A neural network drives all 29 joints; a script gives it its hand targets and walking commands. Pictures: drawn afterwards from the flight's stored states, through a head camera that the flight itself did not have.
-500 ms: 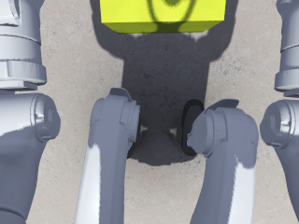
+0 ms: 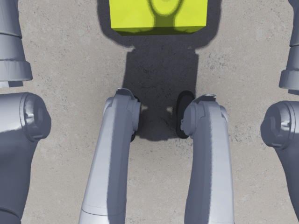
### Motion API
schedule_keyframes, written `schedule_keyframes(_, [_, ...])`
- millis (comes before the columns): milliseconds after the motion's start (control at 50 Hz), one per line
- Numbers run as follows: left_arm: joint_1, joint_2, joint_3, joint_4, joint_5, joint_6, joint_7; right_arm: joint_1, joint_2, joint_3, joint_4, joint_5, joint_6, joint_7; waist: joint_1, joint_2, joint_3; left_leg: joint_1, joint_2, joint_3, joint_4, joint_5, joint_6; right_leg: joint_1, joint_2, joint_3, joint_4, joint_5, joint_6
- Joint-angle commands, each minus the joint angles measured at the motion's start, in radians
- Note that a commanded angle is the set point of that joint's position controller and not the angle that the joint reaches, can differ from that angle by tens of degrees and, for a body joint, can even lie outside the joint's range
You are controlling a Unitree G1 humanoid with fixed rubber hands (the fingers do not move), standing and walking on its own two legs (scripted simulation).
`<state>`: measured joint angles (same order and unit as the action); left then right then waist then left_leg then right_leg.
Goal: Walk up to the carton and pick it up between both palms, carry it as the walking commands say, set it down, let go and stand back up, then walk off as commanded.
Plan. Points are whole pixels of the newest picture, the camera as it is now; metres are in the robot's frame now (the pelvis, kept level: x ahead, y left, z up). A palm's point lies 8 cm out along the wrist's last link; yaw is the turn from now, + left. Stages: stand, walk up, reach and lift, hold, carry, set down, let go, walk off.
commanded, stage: set down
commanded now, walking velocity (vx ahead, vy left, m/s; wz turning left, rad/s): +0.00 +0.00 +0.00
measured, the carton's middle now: out of the picture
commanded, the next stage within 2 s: let go in 0.40 s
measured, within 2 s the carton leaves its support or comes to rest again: neither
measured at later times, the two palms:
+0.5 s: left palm out of the picture +0.56 +0.25 +0.04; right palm out of the picture +0.58 -0.18 +0.03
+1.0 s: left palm out of the picture +0.38 +0.29 +0.12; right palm out of the picture +0.40 -0.20 +0.11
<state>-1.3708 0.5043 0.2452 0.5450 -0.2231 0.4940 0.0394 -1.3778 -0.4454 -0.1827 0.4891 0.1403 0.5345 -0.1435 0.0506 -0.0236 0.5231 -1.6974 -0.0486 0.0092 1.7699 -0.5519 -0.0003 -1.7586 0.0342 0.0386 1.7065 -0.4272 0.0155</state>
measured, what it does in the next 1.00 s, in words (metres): rises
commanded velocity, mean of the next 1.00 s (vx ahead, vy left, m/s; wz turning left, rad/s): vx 0.00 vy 0.00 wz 0.00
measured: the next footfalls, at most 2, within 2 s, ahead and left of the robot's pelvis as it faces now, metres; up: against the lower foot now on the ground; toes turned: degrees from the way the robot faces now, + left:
none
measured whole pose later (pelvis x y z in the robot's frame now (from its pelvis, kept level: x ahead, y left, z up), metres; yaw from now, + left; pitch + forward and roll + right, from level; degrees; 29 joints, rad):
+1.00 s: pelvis +0.03 +0.00 +0.16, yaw -1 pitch +18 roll +0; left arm -0.42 0.43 0.20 0.32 -0.14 0.42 -0.12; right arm -0.42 -0.26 -0.11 0.24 0.14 0.45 -0.08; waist 0.05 -0.01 0.16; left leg -1.06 -0.04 -0.02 1.12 -0.39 0.01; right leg -1.10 0.03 0.04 1.06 -0.28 0.02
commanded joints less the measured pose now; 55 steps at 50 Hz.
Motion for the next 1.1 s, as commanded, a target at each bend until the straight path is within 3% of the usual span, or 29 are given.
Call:
schedule_keyframes(0, [-0.286,0.32,-0.007,-0.126,0.007,0.017,-0.02,-0.283,-0.2,-0.024,-0.146,0.085,0.022,0.008,0.076,0.022,-2.331,0.743,-0.028,0.077,-0.405,0.384,-0.028,1.019,0.033,-0.091,-0.246,0.245,0.0])
schedule_keyframes(20, [-0.277,0.299,-0.002,-0.19,-0.011,0.018,-0.029,-0.242,-0.215,-0.045,-0.148,0.08,0.017,0.011,0.025,0.021,-2.336,0.799,-0.016,0.067,-0.43,0.43,-0.036,1.006,0.043,-0.107,-0.281,0.272,0.0])
schedule_keyframes(60, [-0.303,0.329,-0.001,-0.268,-0.007,0.01,-0.014,-0.257,-0.233,-0.077,-0.243,0.062,0.009,0.009,0.027,0.013,-2.405,0.889,-0.025,0.054,-0.458,0.487,-0.041,1.063,0.053,-0.118,-0.301,0.315,0.001])
schedule_keyframes(120, [-0.295,0.263,-0.053,-0.12,-0.02,0.022,-0.03,-0.262,-0.21,-0.055,-0.121,0.071,0.019,0.026,0.001,0.05,-2.28,0.863,-0.015,0.055,-0.531,0.397,-0.036,1.053,0.046,-0.111,-0.377,0.247,-0.002])
schedule_keyframes(140, [-0.232,0.305,0.003,-0.103,-0.005,0.011,-0.034,-0.262,-0.198,-0.015,-0.187,0.091,0.01,0.022,0.051,-0.057,-2.312,0.869,-0.014,0.052,-0.551,0.47,-0.021,1.121,0.051,-0.11,-0.402,0.312,0.003])
schedule_keyframes(200, [-0.256,0.353,0.03,-0.12,0.034,0.001,-0.032,-0.233,-0.159,-0.008,-0.147,0.095,0.02,0.031,0.096,-0.007,-2.317,0.896,-0.022,0.069,-0.592,0.465,-0.022,1.183,0.044,-0.092,-0.429,0.324,0.012])
schedule_keyframes(240, [-0.289,0.325,-0.013,-0.087,0.01,0.015,-0.039,-0.299,-0.231,-0.051,-0.177,0.076,0.019,0.024,0.031,-0.005,-2.279,0.884,-0.008,0.05,-0.639,0.375,-0.014,1.198,0.043,-0.091,-0.472,0.259,0.0])
schedule_keyframes(260, [-0.268,0.318,0.003,-0.108,0.006,0.007,-0.049,-0.29,-0.16,0.034,-0.165,0.102,0.022,0.029,0.097,-0.059,-2.34,0.906,-0.013,0.059,-0.69,0.428,-0.012,1.311,0.041,-0.078,-0.513,0.326,0.01])
schedule_keyframes(280, [-0.265,0.285,0.011,0.147,-0.014,0.01,-0.07,-0.303,-0.138,0.008,0.035,0.06,0.032,0.03,0.061,-0.078,-2.024,0.72,-0.012,0.074,-0.68,0.295,-0.007,1.157,0.029,-0.069,-0.533,0.185,0.016])
schedule_keyframes(300, [-0.281,0.306,0.041,0.086,0.035,-0.015,-0.082,-0.272,-0.081,0.018,0.036,0.047,0.015,0.034,0.102,-0.021,-1.995,0.722,-0.004,0.076,-0.694,0.309,-0.015,1.173,0.018,-0.056,-0.541,0.22,0.01])
schedule_keyframes(320, [-0.251,0.218,-0.008,0.15,0.031,-0.033,-0.096,-0.221,-0.067,-0.013,0.174,0.014,0.005,0.05,0.059,-0.001,-1.883,0.663,-0.004,0.06,-0.73,0.285,-0.015,1.171,0.024,-0.06,-0.546,0.221,0.014])
schedule_keyframes(360, [-0.256,0.263,0.034,-0.066,0.037,-0.09,-0.096,-0.257,-0.11,-0.035,-0.116,0.008,-0.061,0.04,0.05,-0.047,-2.151,0.816,-0.023,0.062,-0.709,0.496,-0.012,1.322,0.044,-0.064,-0.55,0.433,0.021])
schedule_keyframes(380, [-0.233,0.299,0.07,0.051,0.078,-0.11,-0.108,-0.279,-0.084,-0.024,-0.058,0.01,-0.085,0.037,0.117,-0.002,-2.031,0.697,-0.015,0.073,-0.704,0.444,-0.003,1.331,0.018,-0.031,-0.556,0.438,0.009])
schedule_keyframes(400, [-0.226,0.281,0.045,0.039,0.064,-0.117,-0.106,-0.237,-0.123,-0.064,0.006,-0.042,-0.088,0.032,0.052,-0.028,-2.023,0.758,-0.011,0.056,-0.724,0.439,-0.009,1.314,0.035,-0.056,-0.548,0.382,0.011])
schedule_keyframes(440, [-0.097,0.244,0.067,0.205,0.078,-0.126,-0.112,-0.13,-0.094,-0.049,0.086,-0.049,-0.099,0.039,0.069,-0.086,-2.043,0.781,-0.013,0.052,-0.726,0.487,-0.004,1.315,0.039,-0.055,-0.584,0.413,0.01])
schedule_keyframes(500, [0.008,0.297,0.02,0.015,0.061,-0.124,-0.113,0.025,-0.113,-0.048,0.001,-0.084,-0.094,0.017,0.041,-0.067,-2.307,0.957,-0.025,0.048,-0.714,0.582,-0.011,1.486,0.045,-0.061,-0.554,0.516,0.016])
schedule_keyframes(540, [0.2,0.272,-0.026,-0.144,0.105,-0.122,-0.099,0.25,-0.104,-0.056,-0.141,-0.114,-0.092,0.014,0.051,0.053,-2.509,1.134,-0.032,0.034,-0.716,0.707,-0.042,1.524,0.045,-0.079,-0.538,0.622,0.012])
schedule_keyframes(560, [0.236,0.315,-0.008,-0.254,0.072,-0.12,-0.099,0.248,-0.132,-0.035,-0.294,-0.084,-0.103,0.005,0.056,0.003,-2.523,1.146,-0.035,0.047,-0.7,0.717,-0.028,1.541,0.051,-0.055,-0.548,0.626,0.011])
schedule_keyframes(600, [0.389,0.241,-0.105,-0.473,0.06,-0.1,-0.106,0.418,-0.108,0.01,-0.408,-0.085,-0.088,0.004,0.078,0.123,-2.583,1.383,-0.033,0.03,-0.739,0.803,-0.046,1.543,0.057,-0.069,-0.574,0.596,0.007])
schedule_keyframes(620, [0.296,0.246,-0.119,-0.34,0.052,-0.086,-0.1,0.332,-0.092,0.03,-0.284,-0.064,-0.072,0.013,0.031,0.093,-2.233,1.22,-0.021,0.013,-0.76,0.634,-0.019,1.337,0.045,-0.063,-0.616,0.454,0.006])
schedule_keyframes(640, [0.411,0.243,-0.114,-0.533,0.04,-0.084,-0.1,0.442,-0.143,0.027,-0.475,-0.075,-0.074,0.013,0.033,0.092,-2.481,1.392,-0.003,-0.011,-0.758,0.707,-0.027,1.435,0.047,-0.071,-0.594,0.484,0.002])
schedule_keyframes(700, [0.474,0.201,-0.146,-0.602,0.004,-0.056,-0.12,0.467,-0.139,0.062,-0.61,-0.047,-0.061,0.017,-0.025,0.086,-2.303,1.312,-0.002,-0.004,-0.762,0.61,-0.001,1.437,0.044,-0.044,-0.644,0.438,-0.006])
schedule_keyframes(740, [0.639,0.189,-0.133,-0.649,0.021,-0.042,-0.126,0.606,-0.127,0.043,-0.638,-0.048,-0.049,0.021,0.016,0.117,-2.392,1.446,0.029,-0.025,-0.79,0.652,-0.02,1.435,0.041,-0.071,-0.633,0.411,0.001])
schedule_keyframes(800, [0.792,0.063,-0.113,-0.336,0.036,-0.036,-0.142,0.745,-0.033,0.055,-0.4,-0.032,-0.031,0.056,0.006,0.036,-1.965,1.25,0.031,0.011,-0.854,0.439,-0.008,1.356,0.03,-0.074,-0.717,0.252,0.006])
schedule_keyframes(860, [0.948,0.037,-0.113,-0.434,0.077,-0.091,-0.153,0.875,0.055,0.069,-0.515,-0.046,-0.094,0.073,0.029,0.022,-1.939,1.329,0.017,-0.005,-0.885,0.497,-0.014,1.401,0.036,-0.085,-0.736,0.291,0.018])
schedule_keyframes(900, [1.067,-0.072,-0.165,-0.256,0.072,-0.111,-0.18,1.021,0.123,0.085,-0.323,-0.092,-0.118,0.085,-0.033,-0.011,-1.638,1.197,0.03,-0.016,-0.959,0.343,0.002,1.346,0.025,-0.087,-0.814,0.195,0.013])
schedule_keyframes(940, [0.998,-0.084,-0.148,-0.16,0.124,-0.153,-0.199,0.947,0.113,0.074,-0.21,-0.101,-0.162,0.108,-0.017,0.079,-1.187,1.01,0.039,-0.02,-1.05,0.125,0.002,1.177,0.015,-0.082,-0.873,0.017,0.009])
schedule_keyframes(1000, [1.101,-0.118,-0.189,-0.199,0.16,-0.234,-0.204,1.138,0.086,0.041,-0.184,-0.201,-0.227,0.127,-0.086,0.084,-1.03,0.973,0.048,-0.029,-1.173,-0.051,0.008,1.342,0.039,-0.118,-0.931,0.002,0.012])
schedule_keyframes(1080, [1.259,-0.164,-0.211,-0.162,0.159,-0.309,-0.206,1.305,0.151,0.08,-0.151,-0.222,-0.296,0.148,-0.074,0.074,-0.926,1.023,0.075,-0.061,-1.261,-0.062,0.028,1.482,0.039,-0.138,-0.965,0.035,0.035])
